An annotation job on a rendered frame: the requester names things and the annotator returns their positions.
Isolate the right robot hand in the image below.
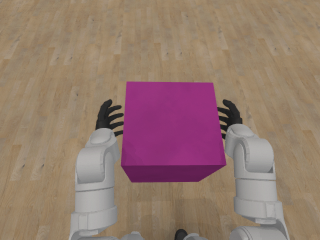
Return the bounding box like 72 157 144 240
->
217 99 243 140

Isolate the right robot foot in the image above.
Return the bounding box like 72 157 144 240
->
174 229 188 240

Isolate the right robot forearm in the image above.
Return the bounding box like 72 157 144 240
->
224 123 290 240

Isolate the left robot hand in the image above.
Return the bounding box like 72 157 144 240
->
95 99 124 137

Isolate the carton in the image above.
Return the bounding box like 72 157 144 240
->
121 81 227 183

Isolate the left robot forearm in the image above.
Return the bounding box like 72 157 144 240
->
68 128 120 240

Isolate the left robot shin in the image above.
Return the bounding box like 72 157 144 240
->
131 231 141 236

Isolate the right robot upper arm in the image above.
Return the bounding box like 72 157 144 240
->
229 226 287 240

